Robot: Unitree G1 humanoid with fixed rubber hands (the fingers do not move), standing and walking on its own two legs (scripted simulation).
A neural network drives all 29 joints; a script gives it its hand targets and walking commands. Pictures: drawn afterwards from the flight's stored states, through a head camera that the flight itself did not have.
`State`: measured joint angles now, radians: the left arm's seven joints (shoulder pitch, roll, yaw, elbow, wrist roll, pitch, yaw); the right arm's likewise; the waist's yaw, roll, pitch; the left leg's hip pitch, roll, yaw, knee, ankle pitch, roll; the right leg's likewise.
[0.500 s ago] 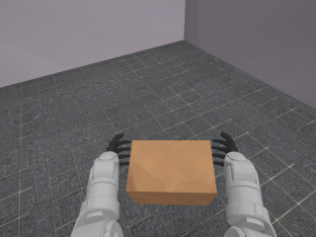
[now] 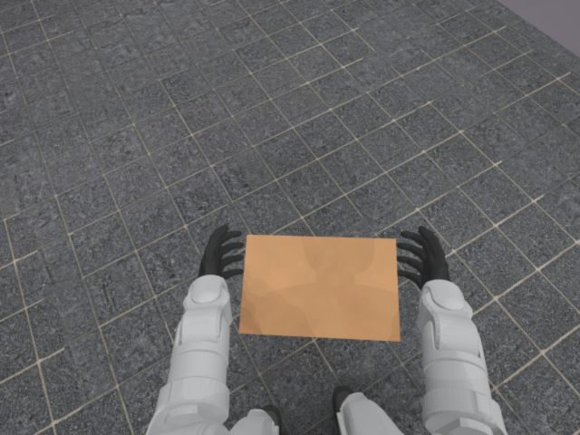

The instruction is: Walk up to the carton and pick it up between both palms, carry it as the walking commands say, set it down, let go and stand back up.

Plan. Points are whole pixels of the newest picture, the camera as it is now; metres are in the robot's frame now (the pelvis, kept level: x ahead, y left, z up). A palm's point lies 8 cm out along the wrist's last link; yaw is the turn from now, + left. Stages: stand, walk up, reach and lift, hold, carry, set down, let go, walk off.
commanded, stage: set down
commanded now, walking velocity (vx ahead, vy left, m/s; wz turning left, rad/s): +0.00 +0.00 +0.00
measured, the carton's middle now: (318, 289) +0.33 -0.05 -0.15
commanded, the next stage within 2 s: none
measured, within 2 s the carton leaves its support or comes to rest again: neither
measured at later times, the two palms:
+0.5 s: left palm (223, 277) +0.36 +0.11 -0.13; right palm (413, 274) +0.33 -0.20 -0.13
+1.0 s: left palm (231, 281) +0.38 +0.12 -0.22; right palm (394, 277) +0.36 -0.20 -0.21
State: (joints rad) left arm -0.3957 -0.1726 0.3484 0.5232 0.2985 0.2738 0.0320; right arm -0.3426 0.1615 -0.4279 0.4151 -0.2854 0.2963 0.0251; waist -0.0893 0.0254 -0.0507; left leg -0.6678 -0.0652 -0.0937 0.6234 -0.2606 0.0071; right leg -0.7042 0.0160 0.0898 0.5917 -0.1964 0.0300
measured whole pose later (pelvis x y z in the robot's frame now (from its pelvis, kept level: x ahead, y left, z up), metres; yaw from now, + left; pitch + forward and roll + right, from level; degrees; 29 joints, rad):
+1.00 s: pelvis -0.04 -0.01 -0.15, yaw +1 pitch +43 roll +1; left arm -0.69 -0.08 0.37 0.67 0.19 0.24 0.10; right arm -0.65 0.06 -0.45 0.58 -0.20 0.25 -0.03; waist -0.06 0.04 -0.32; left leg -1.62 -0.12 -0.10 1.35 -0.48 -0.03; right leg -1.66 0.06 0.08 1.33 -0.42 0.04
